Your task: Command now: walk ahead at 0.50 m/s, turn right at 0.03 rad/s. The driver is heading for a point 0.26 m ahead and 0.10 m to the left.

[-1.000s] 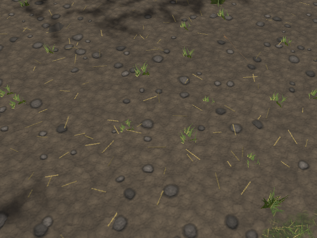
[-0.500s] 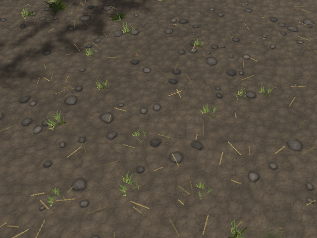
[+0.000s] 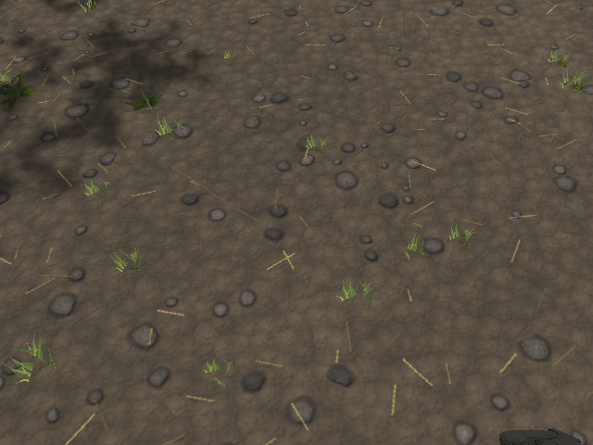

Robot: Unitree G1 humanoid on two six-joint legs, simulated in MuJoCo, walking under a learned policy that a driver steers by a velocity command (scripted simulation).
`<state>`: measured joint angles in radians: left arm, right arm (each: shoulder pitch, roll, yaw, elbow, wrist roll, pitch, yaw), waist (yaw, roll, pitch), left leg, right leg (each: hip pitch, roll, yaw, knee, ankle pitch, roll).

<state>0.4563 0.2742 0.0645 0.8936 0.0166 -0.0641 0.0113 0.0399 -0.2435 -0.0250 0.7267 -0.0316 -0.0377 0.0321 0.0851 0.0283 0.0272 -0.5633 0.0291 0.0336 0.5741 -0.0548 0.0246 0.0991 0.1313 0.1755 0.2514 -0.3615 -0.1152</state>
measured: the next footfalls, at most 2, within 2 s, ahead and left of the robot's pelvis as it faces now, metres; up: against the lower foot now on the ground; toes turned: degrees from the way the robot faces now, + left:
left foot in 0.04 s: +0.20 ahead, +0.11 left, +0.00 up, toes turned +2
right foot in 0.52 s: +0.28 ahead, -0.08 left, +0.00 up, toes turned +3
